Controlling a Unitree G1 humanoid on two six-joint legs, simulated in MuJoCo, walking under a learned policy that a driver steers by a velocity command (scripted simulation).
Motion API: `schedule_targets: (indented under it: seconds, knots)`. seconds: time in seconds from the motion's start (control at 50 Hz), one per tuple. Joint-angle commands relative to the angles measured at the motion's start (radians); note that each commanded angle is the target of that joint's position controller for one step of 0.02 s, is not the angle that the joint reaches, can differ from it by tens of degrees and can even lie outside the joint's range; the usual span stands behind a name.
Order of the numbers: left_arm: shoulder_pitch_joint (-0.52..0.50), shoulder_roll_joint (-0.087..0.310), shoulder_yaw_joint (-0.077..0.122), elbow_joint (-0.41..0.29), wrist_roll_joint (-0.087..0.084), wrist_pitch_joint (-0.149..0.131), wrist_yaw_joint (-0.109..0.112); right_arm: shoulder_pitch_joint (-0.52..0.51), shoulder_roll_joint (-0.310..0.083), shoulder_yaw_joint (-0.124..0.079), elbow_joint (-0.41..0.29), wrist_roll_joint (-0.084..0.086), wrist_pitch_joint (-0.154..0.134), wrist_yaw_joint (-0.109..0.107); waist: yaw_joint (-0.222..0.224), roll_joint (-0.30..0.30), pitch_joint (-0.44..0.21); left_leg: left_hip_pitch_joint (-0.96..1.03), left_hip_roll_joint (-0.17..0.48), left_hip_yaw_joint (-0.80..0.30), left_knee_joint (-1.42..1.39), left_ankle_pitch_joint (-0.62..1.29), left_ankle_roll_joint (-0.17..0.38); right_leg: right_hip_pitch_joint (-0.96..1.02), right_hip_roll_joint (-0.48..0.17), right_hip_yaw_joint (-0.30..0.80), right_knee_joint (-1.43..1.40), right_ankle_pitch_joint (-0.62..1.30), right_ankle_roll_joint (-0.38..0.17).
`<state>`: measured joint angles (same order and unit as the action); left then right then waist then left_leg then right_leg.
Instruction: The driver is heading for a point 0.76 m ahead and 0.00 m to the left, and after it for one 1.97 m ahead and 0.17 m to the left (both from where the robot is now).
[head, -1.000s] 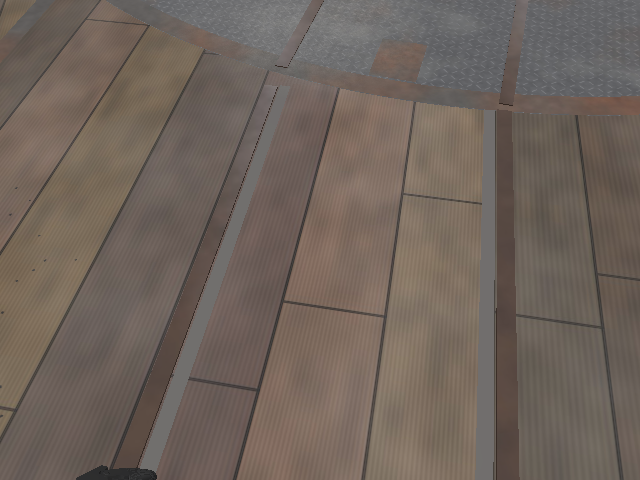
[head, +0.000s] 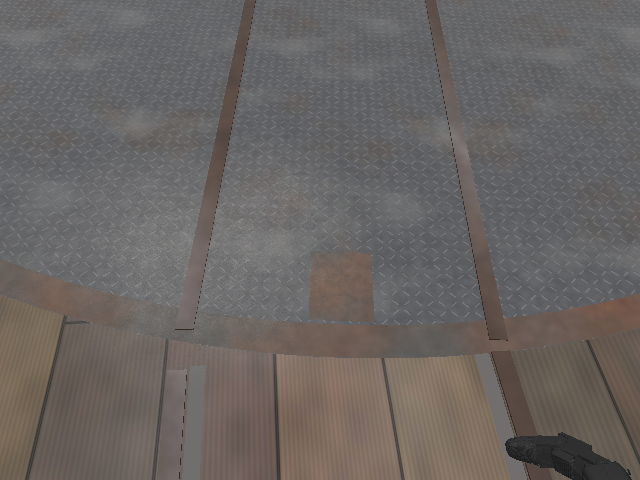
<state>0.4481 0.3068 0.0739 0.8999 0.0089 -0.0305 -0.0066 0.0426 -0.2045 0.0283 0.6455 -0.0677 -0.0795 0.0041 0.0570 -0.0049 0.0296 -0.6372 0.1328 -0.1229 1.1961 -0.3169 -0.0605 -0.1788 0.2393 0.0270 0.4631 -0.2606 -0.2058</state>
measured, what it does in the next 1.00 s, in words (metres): walks ahead: left foot, then right foot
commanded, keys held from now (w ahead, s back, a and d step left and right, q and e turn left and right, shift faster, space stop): w+e+shift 0.22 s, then w+shift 0.34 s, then w+q+shift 0.02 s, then q+shift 0.42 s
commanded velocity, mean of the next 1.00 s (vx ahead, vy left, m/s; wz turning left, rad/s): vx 0.78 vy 0.00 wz -0.19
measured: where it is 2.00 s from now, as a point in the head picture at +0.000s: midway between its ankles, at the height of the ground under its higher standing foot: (418, 306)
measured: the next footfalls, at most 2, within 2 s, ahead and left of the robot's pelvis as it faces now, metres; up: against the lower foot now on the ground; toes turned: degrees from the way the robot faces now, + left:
left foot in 0.22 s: +0.43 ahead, +0.18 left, +0.00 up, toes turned -16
right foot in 0.66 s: +0.73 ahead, -0.18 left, +0.00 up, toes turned -23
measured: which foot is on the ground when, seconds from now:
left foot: up 0.00-0.20, down 0.22-0.66, up 0.68-1.00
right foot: down 0.00-0.22, up 0.24-0.64, down 0.66-1.00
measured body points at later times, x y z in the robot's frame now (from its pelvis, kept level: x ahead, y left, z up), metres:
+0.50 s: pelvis +0.45 +0.04 +0.01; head +0.46 +0.03 +0.46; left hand +0.77 +0.17 -0.04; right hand +0.28 -0.21 -0.11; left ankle +0.40 +0.19 -0.73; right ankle +0.50 -0.11 -0.66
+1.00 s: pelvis +0.77 -0.11 +0.01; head +0.82 -0.11 +0.46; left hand +0.93 +0.15 -0.10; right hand +0.90 -0.41 -0.09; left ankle +0.96 -0.03 -0.68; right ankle +0.69 -0.17 -0.73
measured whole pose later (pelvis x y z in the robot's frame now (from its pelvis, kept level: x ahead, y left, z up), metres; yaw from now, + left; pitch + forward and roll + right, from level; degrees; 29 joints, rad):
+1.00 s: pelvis +0.77 -0.11 +0.01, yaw -9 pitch +1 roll -2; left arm 0.18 0.28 0.06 0.80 -0.01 -0.05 0.04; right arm 0.14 -0.32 -0.08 0.71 0.01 -0.01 0.02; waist 0.04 0.03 0.07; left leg -0.68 0.07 0.07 0.75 0.01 -0.01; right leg -0.07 0.01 -0.27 0.38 -0.33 -0.05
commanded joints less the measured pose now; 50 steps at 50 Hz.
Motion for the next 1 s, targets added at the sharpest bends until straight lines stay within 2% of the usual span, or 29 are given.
schedule_targets:
  seconds: [0.02, 0.06, 0.1, 0.14, 0.18, 0.2, 0.22, 0.24, 0.26, 0.28, 0.3, 0.32, 0.38, 0.46, 0.52, 0.56, 0.6, 0.62, 0.64, 0.66, 0.68, 0.7, 0.72, 0.74, 0.76, 0.8, 0.86, 0.92, 1.0]
  knots:
    - [-0.086, 0.152, 0.037, -0.115, -0.004, -0.052, 0.002, -0.047, -0.122, -0.023, -0.081, 0.013, 0.018, 0.011, -0.053, 0.069, 0.093, 0.098, -0.001, 0.105, -0.277, 0.183, -0.029, -0.258, -0.228, 0.340, -0.324, 0.151, -0.127]
    - [-0.047, 0.162, 0.048, -0.113, -0.013, -0.051, -0.008, -0.113, -0.104, -0.014, -0.106, 0.033, 0.016, 0.017, 0.002, 0.021, 0.061, 0.145, -0.043, 0.127, -0.457, 0.358, -0.012, -0.183, -0.203, 0.319, -0.297, 0.281, -0.079]
    - [-0.007, 0.172, 0.056, -0.110, -0.017, -0.047, -0.013, -0.150, -0.116, -0.017, -0.124, 0.042, 0.012, 0.017, 0.043, -0.021, 0.024, 0.156, -0.080, 0.132, -0.554, 0.414, 0.005, -0.060, -0.225, 0.342, -0.256, 0.410, -0.053]
    - [-0.014, 0.177, 0.061, -0.118, -0.014, -0.043, -0.005, -0.154, -0.140, -0.024, -0.138, 0.044, 0.006, 0.012, 0.039, -0.045, 0.006, 0.203, -0.100, 0.108, -0.658, 0.393, 0.019, 0.028, -0.247, 0.367, -0.195, 0.481, -0.022]
    - [-0.051, 0.214, 0.068, -0.133, -0.006, -0.044, 0.001, -0.012, -0.211, -0.054, -0.099, 0.046, -0.001, -0.005, -0.034, -0.052, -0.094, 0.396, -0.150, 0.097, -0.690, 0.272, 0.038, 0.088, -0.249, 0.380, -0.015, 0.705, 0.025]
    - [-0.098, 0.250, 0.074, -0.142, -0.001, -0.047, -0.004, 0.164, -0.256, -0.077, -0.060, 0.049, -0.006, -0.018, -0.146, -0.043, -0.191, 0.586, -0.147, 0.105, -0.689, 0.194, 0.049, 0.056, -0.226, 0.358, 0.187, 0.746, 0.046]
    - [-0.154, 0.208, 0.062, -0.163, 0.003, -0.059, -0.008, 0.397, -0.312, -0.104, -0.011, 0.037, -0.010, -0.040, -0.263, -0.021, -0.302, 0.853, -0.049, 0.032, -0.638, 0.051, 0.071, -0.099, -0.188, 0.320, 0.466, 0.613, 0.064]
    - [-0.151, 0.028, 0.013, -0.205, -0.002, -0.071, -0.002, 0.550, -0.380, -0.122, 0.024, -0.005, -0.013, -0.053, -0.264, 0.239, -0.399, 1.078, 0.223, -0.301, -0.716, -0.311, 0.101, -0.355, -0.102, 0.217, 0.795, -0.153, 0.067]
    - [-0.021, 0.014, -0.013, -0.251, -0.037, -0.066, -0.007, 0.412, -0.422, -0.137, 0.013, -0.007, -0.008, -0.037, -0.115, 0.496, -0.469, 1.083, 0.355, -0.866, -0.952, -0.481, 0.213, -0.556, -0.092, 0.146, 0.959, -0.232, 0.080]
    - [-0.095, 0.088, -0.009, -0.200, -0.001, -0.044, 0.002, 0.274, -0.282, -0.119, -0.021, 0.001, -0.002, -0.025, -0.120, 0.234, -0.280, 0.919, 0.282, -0.732, -0.968, -0.586, 0.219, -0.610, -0.190, 0.118, 0.980, -0.106, 0.075]
    - [-0.158, 0.103, -0.006, -0.203, 0.019, -0.038, -0.012, 0.239, -0.212, -0.103, -0.010, 0.011, 0.001, -0.018, -0.118, 0.101, -0.173, 0.782, 0.221, -0.527, -0.947, -0.417, 0.211, -0.586, -0.224, 0.089, 0.919, -0.028, 0.088]
    - [-0.201, 0.093, -0.009, -0.210, 0.029, -0.032, -0.026, 0.246, -0.187, -0.097, 0.019, 0.006, 0.000, -0.012, -0.109, 0.033, -0.117, 0.683, 0.173, -0.393, -0.949, -0.241, 0.196, -0.552, -0.246, 0.085, 0.869, -0.011, 0.097]
    - [-0.252, 0.030, -0.035, -0.256, 0.041, -0.010, -0.053, 0.332, -0.147, -0.082, 0.118, 0.027, -0.028, 0.000, -0.070, 0.091, -0.032, 0.561, 0.113, -0.204, -0.990, -0.021, 0.188, -0.544, -0.273, 0.117, 0.776, -0.031, 0.113]
    - [-0.409, 0.048, -0.053, -0.339, 0.041, -0.007, -0.065, 0.352, -0.191, -0.089, 0.152, 0.042, -0.049, 0.011, -0.056, 0.078, 0.055, 0.511, 0.105, -0.020, -1.101, 0.158, 0.203, -0.617, -0.273, 0.099, 0.565, 0.105, 0.135]
    - [-0.523, 0.043, -0.071, -0.376, 0.030, -0.017, -0.089, 0.377, -0.219, -0.091, 0.172, 0.051, -0.051, 0.015, -0.073, 0.059, 0.097, 0.423, 0.070, 0.135, -1.213, 0.322, 0.180, -0.418, -0.259, -0.043, 0.298, 0.254, 0.120]
    - [-0.550, 0.037, -0.077, -0.378, 0.028, -0.020, -0.089, 0.418, -0.249, -0.094, 0.199, 0.054, -0.048, 0.016, -0.075, 0.059, 0.107, 0.487, 0.085, 0.181, -1.217, 0.525, 0.180, -0.339, -0.248, -0.092, 0.213, 0.270, 0.090]
    - [-0.505, 0.049, -0.072, -0.360, 0.045, -0.028, -0.068, 0.460, -0.287, -0.096, 0.231, 0.058, -0.037, 0.010, -0.041, 0.095, 0.044, 0.611, 0.085, 0.191, -1.035, 1.059, 0.175, -0.224, -0.189, -0.134, 0.164, 0.189, 0.065]
    - [-0.374, 0.073, -0.061, -0.319, 0.058, -0.037, -0.053, 0.462, -0.308, -0.099, 0.240, 0.057, -0.029, 0.002, 0.022, 0.115, -0.039, 0.629, 0.081, 0.188, -0.837, 1.223, 0.158, -0.077, -0.156, -0.121, 0.140, 0.154, 0.057]
    - [-0.179, 0.095, -0.046, -0.255, 0.066, -0.048, -0.037, 0.447, -0.312, -0.097, 0.242, 0.070, -0.020, -0.006, 0.120, 0.119, -0.135, 0.572, 0.051, 0.192, -0.580, 1.194, 0.131, 0.145, -0.174, -0.087, 0.044, 0.260, 0.050]
    - [-0.047, 0.161, -0.024, -0.219, 0.092, -0.054, -0.015, 0.456, -0.257, -0.083, 0.217, 0.078, -0.022, -0.006, 0.153, 0.087, -0.258, 0.367, -0.001, 0.177, -0.275, 0.806, 0.115, 0.420, -0.345, 0.053, 0.091, 0.319, 0.043]
    - [-0.062, 0.247, -0.004, -0.237, 0.109, -0.060, -0.004, 0.609, -0.073, -0.047, 0.184, 0.107, -0.016, -0.004, 0.024, -0.205, -0.463, 0.061, -0.159, 0.154, 0.185, -0.276, 0.088, 0.701, -0.758, 0.512, 0.132, 0.770, -0.061]
    - [-0.015, 0.225, 0.012, -0.244, 0.040, -0.044, 0.000, 0.560, -0.223, -0.087, 0.193, 0.100, 0.002, -0.028, 0.089, -0.060, -0.599, 0.076, -0.156, 0.025, 0.290, -0.206, 0.106, 0.639, -0.749, 0.535, 0.122, 0.980, -0.091]
    - [-0.123, 0.151, -0.012, -0.261, -0.015, -0.054, -0.010, 0.434, -0.242, -0.097, 0.157, 0.114, -0.021, -0.024, 0.078, -0.107, -0.433, -0.044, -0.100, -0.031, 0.234, -0.220, 0.069, 0.544, -0.655, 0.369, 0.075, 0.953, -0.105]
    - [-0.178, 0.118, -0.015, -0.238, -0.022, -0.062, -0.011, 0.364, -0.216, -0.096, 0.137, 0.124, -0.024, -0.026, 0.039, -0.083, -0.262, -0.092, -0.062, 0.011, 0.148, -0.160, 0.048, 0.402, -0.598, 0.250, 0.018, 0.897, -0.065]
    - [-0.226, 0.087, -0.018, -0.231, -0.010, -0.066, -0.007, 0.353, -0.195, -0.100, 0.146, 0.115, -0.014, -0.031, -0.007, -0.060, -0.200, -0.073, -0.036, 0.028, 0.116, -0.105, 0.031, 0.287, -0.565, 0.189, -0.029, 0.822, -0.036]
    - [-0.301, 0.028, -0.022, -0.227, 0.002, -0.071, -0.003, 0.399, -0.147, -0.109, 0.151, 0.113, 0.033, -0.033, -0.088, -0.076, -0.127, 0.041, -0.009, 0.054, 0.094, -0.041, 0.020, 0.076, -0.536, 0.065, -0.127, 0.784, -0.010]
    - [-0.404, 0.035, -0.012, -0.221, 0.005, -0.074, 0.011, 0.347, -0.102, -0.110, 0.095, 0.098, 0.071, -0.031, -0.139, -0.084, -0.035, 0.048, 0.002, 0.086, -0.030, 0.044, 0.005, -0.100, -0.528, -0.077, -0.219, 0.751, -0.004]
    - [-0.432, 0.064, -0.001, -0.210, 0.002, -0.058, 0.045, 0.274, -0.099, -0.106, 0.069, 0.083, 0.064, -0.007, -0.122, -0.071, -0.044, 0.143, -0.042, 0.160, -0.333, 0.336, 0.029, -0.102, -0.436, -0.236, -0.201, 0.675, 0.042]
    - [-0.404, 0.123, 0.017, -0.190, -0.035, -0.027, 0.061, 0.206, -0.143, -0.120, 0.025, 0.077, 0.074, 0.051, -0.099, -0.061, -0.072, 0.167, -0.081, 0.211, -0.505, 0.375, 0.088, 0.080, -0.486, -0.257, -0.096, 0.755, 0.069]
